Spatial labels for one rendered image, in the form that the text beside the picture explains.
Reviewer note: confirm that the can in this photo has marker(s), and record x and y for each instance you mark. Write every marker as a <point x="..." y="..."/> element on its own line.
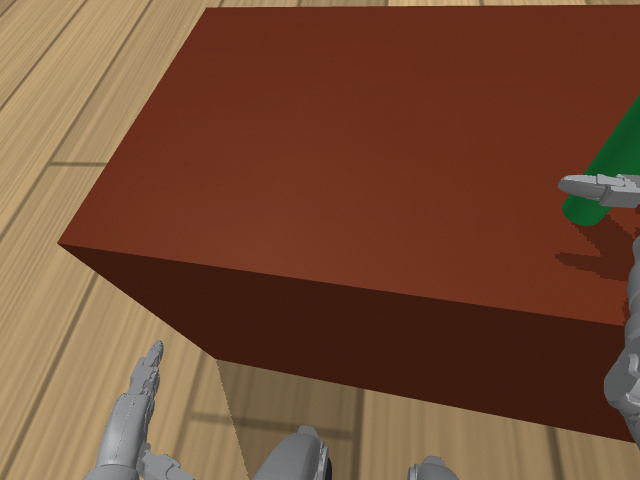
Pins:
<point x="619" y="155"/>

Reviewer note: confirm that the right robot hand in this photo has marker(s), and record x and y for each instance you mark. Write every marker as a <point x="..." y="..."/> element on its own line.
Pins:
<point x="619" y="191"/>

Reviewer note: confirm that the right robot arm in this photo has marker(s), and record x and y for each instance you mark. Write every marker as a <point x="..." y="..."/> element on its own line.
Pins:
<point x="622" y="383"/>

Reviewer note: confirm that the left robot hand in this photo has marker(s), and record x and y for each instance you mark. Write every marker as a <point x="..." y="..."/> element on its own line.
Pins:
<point x="124" y="439"/>

